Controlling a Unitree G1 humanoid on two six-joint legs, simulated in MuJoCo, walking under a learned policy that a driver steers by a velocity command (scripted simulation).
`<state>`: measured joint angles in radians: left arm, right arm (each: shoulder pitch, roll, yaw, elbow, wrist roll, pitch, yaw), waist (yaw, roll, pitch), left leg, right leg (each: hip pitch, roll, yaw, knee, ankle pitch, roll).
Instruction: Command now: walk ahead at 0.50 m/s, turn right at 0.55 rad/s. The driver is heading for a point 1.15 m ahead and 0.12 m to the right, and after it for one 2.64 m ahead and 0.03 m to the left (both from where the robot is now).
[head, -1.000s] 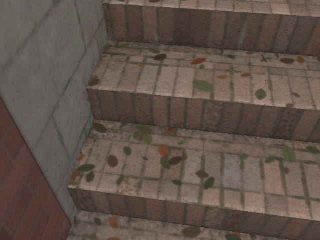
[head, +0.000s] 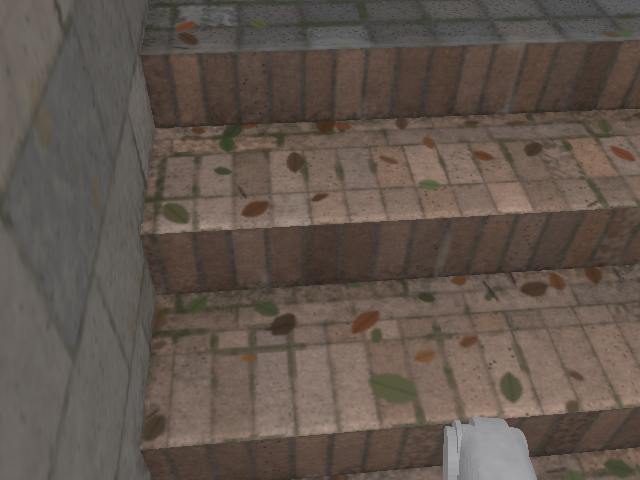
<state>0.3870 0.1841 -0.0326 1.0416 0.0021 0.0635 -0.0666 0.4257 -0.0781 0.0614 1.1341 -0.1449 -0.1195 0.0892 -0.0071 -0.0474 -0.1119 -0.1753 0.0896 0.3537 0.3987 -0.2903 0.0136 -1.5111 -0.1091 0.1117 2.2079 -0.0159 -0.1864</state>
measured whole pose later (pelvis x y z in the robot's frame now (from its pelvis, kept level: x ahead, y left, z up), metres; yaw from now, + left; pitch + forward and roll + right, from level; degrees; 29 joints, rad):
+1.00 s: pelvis +0.55 -0.24 +0.24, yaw -6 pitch +6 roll +5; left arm 0.31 0.32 -0.01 0.96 0.07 -0.04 -0.16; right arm 0.30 -0.28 -0.03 0.79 -0.06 -0.02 0.07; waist -0.07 -0.01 -0.16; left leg -0.67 -0.19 0.10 1.07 -0.51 0.13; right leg -0.54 0.06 0.09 1.60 -0.02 -0.03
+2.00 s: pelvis +1.14 -0.24 +0.51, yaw +27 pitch +6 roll +5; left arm 0.54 0.10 -0.04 1.15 0.10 -0.13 -0.10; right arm -0.11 -0.16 0.03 0.80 -0.02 0.00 0.09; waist 0.05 -0.05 -0.15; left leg -0.98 -0.07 0.20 1.34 -0.50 0.14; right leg 0.09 -0.22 -0.24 0.50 -0.10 0.02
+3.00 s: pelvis +1.69 -0.09 +0.65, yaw +3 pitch +4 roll -1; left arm 0.35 0.24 0.09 0.87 -0.03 -0.07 0.02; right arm -0.03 -0.25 -0.05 0.76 0.01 -0.13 -0.03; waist 0.09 0.02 -0.04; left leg -0.52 0.02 -0.08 0.46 -0.03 -0.03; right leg -0.16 0.13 0.20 0.49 -0.38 -0.06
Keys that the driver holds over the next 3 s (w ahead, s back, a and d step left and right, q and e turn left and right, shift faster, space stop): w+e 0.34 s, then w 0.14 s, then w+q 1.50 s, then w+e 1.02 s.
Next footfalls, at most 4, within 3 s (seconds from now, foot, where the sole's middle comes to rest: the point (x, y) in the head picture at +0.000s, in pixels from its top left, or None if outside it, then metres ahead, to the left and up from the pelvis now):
0.28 right None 0.33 -0.22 -0.61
0.92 left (439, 373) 0.61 -0.19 -0.44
1.30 right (563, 177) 0.95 -0.45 -0.28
1.94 left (383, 23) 1.24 -0.11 -0.11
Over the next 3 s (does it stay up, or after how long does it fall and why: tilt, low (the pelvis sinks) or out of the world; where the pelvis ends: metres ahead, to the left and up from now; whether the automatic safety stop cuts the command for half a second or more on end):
stays up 1.69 -0.09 0.65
